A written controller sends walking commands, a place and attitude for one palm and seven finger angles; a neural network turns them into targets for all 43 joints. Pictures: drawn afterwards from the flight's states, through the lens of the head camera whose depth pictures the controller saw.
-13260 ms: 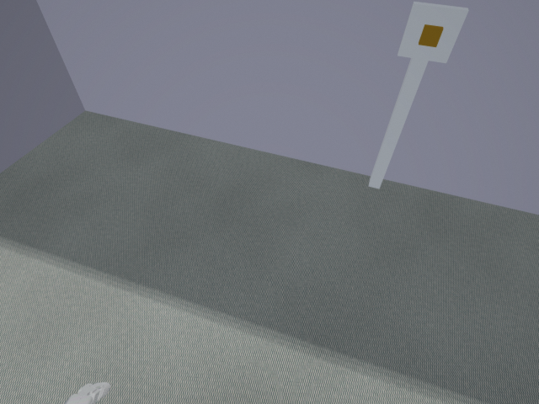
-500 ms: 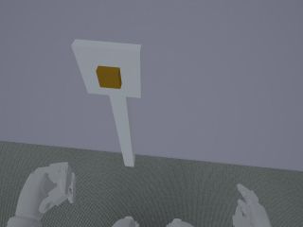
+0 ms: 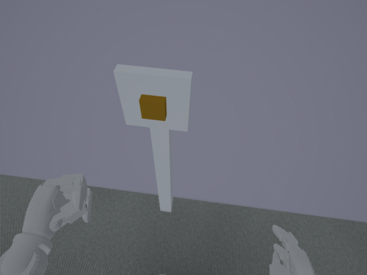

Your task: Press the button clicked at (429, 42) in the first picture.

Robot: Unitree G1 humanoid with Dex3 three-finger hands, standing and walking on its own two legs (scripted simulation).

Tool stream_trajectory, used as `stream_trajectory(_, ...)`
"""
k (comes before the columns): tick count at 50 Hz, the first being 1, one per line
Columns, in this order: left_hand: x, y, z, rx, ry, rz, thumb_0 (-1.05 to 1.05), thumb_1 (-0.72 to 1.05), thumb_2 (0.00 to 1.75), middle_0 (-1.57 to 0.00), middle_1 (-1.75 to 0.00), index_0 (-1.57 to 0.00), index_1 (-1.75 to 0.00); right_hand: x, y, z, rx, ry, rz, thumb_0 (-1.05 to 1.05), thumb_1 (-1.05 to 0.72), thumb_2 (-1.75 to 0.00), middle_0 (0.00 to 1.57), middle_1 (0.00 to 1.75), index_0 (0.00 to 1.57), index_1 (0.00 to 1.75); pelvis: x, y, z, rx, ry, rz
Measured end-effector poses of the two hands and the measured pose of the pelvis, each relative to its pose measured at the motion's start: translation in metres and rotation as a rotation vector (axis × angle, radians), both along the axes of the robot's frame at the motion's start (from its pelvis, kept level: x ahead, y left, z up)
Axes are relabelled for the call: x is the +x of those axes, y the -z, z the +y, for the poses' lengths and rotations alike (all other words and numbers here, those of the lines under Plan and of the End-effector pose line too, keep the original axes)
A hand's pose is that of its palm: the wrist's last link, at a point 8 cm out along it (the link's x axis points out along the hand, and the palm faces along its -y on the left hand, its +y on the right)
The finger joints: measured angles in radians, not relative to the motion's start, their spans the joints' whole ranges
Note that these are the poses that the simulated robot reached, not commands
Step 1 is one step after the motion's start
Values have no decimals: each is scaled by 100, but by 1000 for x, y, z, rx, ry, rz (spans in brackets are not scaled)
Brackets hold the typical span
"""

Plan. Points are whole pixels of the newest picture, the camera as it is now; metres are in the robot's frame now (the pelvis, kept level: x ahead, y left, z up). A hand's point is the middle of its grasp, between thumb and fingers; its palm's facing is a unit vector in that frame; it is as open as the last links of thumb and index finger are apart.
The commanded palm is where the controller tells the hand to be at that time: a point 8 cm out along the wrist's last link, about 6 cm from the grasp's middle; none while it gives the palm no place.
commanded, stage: raise the hand and make a fist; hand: left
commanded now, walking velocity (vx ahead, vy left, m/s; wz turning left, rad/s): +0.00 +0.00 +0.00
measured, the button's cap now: (153, 107) +0.49 +0.11 +0.08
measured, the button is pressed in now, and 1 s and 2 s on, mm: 0 0 0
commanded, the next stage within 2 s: aim a knuckle at the button in 0.38 s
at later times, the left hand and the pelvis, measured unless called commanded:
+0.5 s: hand (88, 211) +0.22 +0.19 +0.07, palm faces -0.05 -1.00 -0.06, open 3.1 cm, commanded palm +0.20 +0.25 +0.08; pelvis +0.00 -0.01 +0.00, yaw +0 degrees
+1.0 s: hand (117, 181) +0.29 +0.16 +0.06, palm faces -0.05 -1.00 -0.03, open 3.1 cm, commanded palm +0.27 +0.21 +0.07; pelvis +0.00 -0.03 +0.00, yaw -1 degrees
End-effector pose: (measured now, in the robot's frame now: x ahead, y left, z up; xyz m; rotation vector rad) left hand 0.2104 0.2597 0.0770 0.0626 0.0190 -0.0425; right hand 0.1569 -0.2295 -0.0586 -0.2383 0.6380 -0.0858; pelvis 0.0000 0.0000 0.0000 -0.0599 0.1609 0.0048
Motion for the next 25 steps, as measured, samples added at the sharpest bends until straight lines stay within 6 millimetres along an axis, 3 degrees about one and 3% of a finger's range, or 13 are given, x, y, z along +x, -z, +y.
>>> stream_trajectory(6,5,6,-1,-19,25,57,1,90,90,-129,-150,-130,-150,-6,-4,-7,-16,30,8,1,-91,-90,20,30,21,30,3,-4,1,3,8,-3)
stream_trajectory(25,-8,-1,-11,-1,2,13,2,90,90,-129,-150,-130,-150,-2,-6,-11,-2,4,-18,1,-91,-90,20,30,21,30,-3,-3,-9,10,1,-15)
